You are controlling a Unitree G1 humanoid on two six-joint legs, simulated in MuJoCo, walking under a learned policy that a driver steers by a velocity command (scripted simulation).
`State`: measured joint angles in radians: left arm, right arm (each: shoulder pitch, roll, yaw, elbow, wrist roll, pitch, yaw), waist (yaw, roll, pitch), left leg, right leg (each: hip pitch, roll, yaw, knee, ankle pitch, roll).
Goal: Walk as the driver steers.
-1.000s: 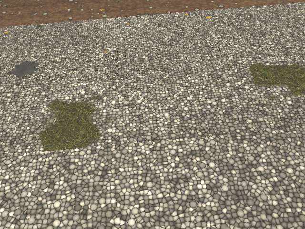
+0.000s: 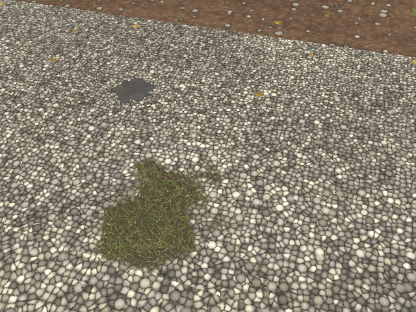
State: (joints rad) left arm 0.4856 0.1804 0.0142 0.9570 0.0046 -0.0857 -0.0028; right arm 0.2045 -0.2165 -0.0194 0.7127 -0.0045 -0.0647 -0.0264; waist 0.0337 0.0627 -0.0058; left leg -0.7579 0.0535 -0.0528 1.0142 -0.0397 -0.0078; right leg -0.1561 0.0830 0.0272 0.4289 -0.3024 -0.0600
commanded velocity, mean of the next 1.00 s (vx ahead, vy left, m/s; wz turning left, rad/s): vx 0.50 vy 0.00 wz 0.03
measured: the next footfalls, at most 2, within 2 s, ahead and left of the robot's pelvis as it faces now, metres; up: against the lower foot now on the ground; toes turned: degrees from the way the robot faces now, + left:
left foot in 0.22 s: +0.28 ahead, +0.10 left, +0.00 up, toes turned -1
right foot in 0.68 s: +0.42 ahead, -0.14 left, +0.00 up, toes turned +0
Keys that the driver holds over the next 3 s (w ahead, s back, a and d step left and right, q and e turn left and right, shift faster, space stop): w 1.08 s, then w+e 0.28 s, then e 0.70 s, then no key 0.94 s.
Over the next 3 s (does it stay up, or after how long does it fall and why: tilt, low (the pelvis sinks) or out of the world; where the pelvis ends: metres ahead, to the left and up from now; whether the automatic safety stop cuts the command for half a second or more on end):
stays up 0.91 0.05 -0.17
